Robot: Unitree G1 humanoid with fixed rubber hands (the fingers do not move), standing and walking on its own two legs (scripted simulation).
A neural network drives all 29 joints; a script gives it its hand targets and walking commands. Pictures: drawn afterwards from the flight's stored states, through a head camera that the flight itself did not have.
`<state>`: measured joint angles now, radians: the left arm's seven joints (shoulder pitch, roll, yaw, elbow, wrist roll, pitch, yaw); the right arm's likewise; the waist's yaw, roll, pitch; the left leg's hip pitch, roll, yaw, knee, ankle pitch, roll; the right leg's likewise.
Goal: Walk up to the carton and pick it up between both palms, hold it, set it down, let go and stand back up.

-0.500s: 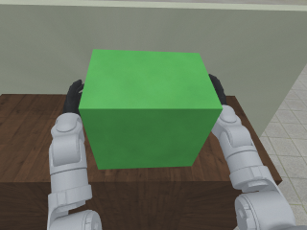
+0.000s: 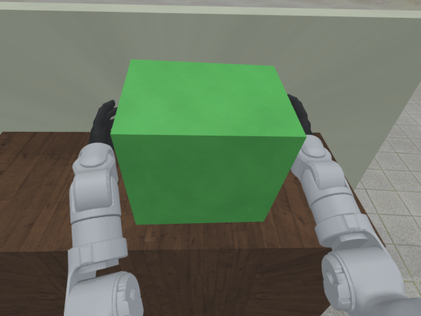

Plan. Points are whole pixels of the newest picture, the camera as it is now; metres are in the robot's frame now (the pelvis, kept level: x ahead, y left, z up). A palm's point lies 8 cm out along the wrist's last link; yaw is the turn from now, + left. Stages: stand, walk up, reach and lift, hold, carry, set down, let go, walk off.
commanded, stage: hold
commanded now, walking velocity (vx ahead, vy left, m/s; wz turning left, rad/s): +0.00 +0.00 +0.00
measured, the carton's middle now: (203, 147) +0.39 +0.01 +0.15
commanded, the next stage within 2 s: none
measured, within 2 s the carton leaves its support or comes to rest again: neither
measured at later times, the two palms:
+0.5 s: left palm (98, 143) +0.35 +0.19 +0.20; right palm (299, 132) +0.37 -0.17 +0.20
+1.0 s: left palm (98, 146) +0.35 +0.19 +0.20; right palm (299, 134) +0.36 -0.17 +0.19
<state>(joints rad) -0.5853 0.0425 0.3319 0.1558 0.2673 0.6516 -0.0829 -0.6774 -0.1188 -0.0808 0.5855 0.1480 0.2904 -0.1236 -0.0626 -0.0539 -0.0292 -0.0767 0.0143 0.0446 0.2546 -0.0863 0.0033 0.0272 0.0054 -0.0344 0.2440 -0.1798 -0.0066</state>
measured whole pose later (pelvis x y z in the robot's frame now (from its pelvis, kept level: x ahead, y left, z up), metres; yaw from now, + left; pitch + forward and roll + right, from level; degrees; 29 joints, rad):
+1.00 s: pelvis -0.01 +0.00 +0.00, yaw +0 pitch -5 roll +0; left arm -0.58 0.03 0.34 0.08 0.27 0.74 -0.09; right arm -0.70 -0.13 -0.06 0.55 0.17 0.36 -0.12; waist -0.06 -0.03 -0.03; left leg -0.09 0.02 0.05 0.25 -0.08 0.01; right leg 0.01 0.01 -0.03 0.25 -0.17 -0.01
